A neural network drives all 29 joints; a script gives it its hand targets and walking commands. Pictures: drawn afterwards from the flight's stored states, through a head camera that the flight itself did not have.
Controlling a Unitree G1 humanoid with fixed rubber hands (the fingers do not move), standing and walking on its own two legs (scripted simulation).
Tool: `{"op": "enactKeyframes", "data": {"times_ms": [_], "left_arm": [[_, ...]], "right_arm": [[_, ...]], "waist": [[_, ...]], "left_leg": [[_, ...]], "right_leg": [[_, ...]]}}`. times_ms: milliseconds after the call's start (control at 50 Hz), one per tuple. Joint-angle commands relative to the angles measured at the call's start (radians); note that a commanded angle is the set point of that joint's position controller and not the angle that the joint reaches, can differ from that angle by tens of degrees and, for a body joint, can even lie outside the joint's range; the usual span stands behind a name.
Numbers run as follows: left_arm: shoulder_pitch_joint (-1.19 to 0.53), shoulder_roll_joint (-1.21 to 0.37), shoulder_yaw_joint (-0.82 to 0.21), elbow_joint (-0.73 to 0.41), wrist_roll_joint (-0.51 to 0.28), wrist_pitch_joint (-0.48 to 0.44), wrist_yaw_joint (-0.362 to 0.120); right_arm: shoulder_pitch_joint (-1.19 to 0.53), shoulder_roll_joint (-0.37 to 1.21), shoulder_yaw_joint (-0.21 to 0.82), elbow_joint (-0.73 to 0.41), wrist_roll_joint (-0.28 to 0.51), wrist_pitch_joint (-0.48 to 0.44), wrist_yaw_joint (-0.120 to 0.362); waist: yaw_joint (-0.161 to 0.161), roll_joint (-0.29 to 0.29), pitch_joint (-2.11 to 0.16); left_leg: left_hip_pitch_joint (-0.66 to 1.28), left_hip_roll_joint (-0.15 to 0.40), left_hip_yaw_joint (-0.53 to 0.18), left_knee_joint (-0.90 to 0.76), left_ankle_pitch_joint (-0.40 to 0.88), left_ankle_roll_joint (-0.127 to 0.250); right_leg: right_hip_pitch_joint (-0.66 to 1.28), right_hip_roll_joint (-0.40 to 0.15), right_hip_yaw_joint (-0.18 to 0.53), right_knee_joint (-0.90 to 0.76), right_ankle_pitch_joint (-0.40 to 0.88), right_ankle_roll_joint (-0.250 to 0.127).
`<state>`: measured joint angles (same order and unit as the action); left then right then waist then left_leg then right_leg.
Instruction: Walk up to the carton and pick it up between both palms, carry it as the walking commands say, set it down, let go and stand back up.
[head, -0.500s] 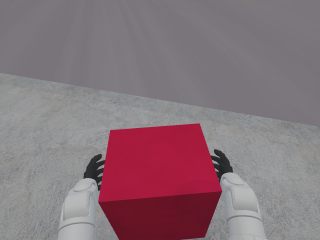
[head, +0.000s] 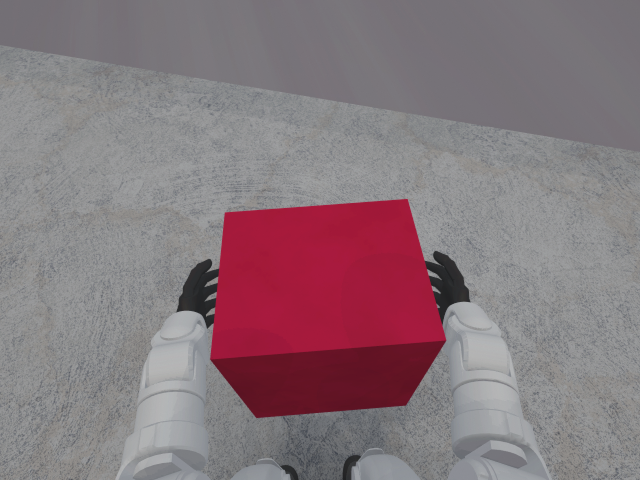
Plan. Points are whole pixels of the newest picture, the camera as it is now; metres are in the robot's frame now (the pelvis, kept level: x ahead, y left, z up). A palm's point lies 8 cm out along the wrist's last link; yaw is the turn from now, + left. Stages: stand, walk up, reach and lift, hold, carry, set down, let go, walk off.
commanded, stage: set down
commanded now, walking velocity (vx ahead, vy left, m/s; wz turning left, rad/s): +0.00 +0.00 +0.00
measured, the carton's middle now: (324, 319) +0.36 -0.01 -0.10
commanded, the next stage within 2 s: none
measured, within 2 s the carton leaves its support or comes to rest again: neither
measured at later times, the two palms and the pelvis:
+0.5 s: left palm (204, 314) +0.37 +0.18 -0.11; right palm (422, 308) +0.38 -0.17 -0.12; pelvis -0.01 -0.01 -0.06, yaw +2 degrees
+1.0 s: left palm (221, 312) +0.41 +0.18 -0.19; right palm (411, 311) +0.41 -0.17 -0.20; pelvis -0.04 -0.01 -0.13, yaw +2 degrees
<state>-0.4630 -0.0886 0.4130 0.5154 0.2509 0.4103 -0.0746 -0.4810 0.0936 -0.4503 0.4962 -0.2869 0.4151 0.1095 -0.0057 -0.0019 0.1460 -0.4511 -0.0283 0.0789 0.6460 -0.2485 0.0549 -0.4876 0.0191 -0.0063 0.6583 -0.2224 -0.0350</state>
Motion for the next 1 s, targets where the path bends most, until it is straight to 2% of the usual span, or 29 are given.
{"op": "enactKeyframes", "data": {"times_ms": [0, 140, 320, 540, 720, 980], "left_arm": [[-0.573, -0.823, -0.518, -0.055, -0.131, -0.084, -0.186], [-0.606, -0.79, -0.551, -0.097, -0.145, -0.126, -0.225], [-0.642, -0.82, -0.582, -0.073, -0.155, -0.13, -0.267], [-0.73, -0.854, -0.603, -0.037, -0.185, -0.102, -0.254], [-0.834, -0.863, -0.581, 0.001, -0.201, -0.078, -0.239], [-1.014, -0.831, -0.583, 0.0, -0.238, -0.056, -0.225]], "right_arm": [[-0.52, 0.857, 0.548, 0.01, 0.136, -0.062, 0.18], [-0.521, 0.91, 0.621, -0.032, 0.159, -0.097, 0.15], [-0.556, 0.905, 0.651, -0.067, 0.167, -0.114, 0.131], [-0.687, 0.88, 0.66, -0.074, 0.212, -0.097, 0.147], [-0.821, 0.865, 0.636, -0.048, 0.231, -0.075, 0.167], [-0.986, 0.835, 0.621, -0.025, 0.257, -0.054, 0.17]], "waist": [[0.015, 0.011, -0.666], [0.031, -0.021, -0.87], [0.013, -0.015, -1.01], [0.015, 0.013, -1.116], [0.011, -0.001, -1.161], [0.005, 0.005, -1.327]], "left_leg": [[0.138, -0.016, -0.204, -0.022, 0.218, 0.003], [-0.038, -0.049, -0.186, 0.074, 0.217, 0.008], [-0.242, -0.067, -0.184, 0.187, 0.208, -0.003], [-0.366, -0.08, -0.172, 0.312, 0.152, -0.014], [-0.469, -0.085, -0.163, 0.404, 0.07, -0.013], [-0.583, -0.091, -0.142, 0.546, 0.048, -0.022]], "right_leg": [[0.122, 0.041, 0.137, -0.028, 0.139, -0.027], [0.169, 0.033, 0.166, 0.065, 0.282, -0.006], [0.061, 0.046, 0.163, 0.188, 0.32, 0.008], [-0.169, 0.087, 0.107, 0.323, 0.18, 0.015], [-0.329, 0.1, 0.078, 0.417, 0.081, 0.017], [-0.474, 0.113, 0.051, 0.561, 0.061, 0.025]]}}
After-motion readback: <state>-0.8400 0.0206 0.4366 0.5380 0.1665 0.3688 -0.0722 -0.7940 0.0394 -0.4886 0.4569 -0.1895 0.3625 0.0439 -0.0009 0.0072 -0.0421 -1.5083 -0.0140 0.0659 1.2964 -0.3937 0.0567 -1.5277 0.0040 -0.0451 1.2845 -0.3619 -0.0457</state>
